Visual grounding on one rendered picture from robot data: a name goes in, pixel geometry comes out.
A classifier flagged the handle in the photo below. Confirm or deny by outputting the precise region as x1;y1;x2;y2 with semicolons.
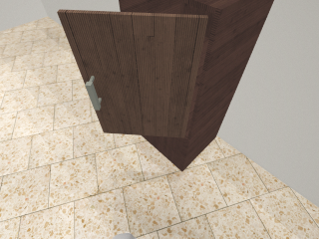
85;76;102;111

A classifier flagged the cupboard door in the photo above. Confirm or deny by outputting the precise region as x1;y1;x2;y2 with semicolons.
57;9;208;138

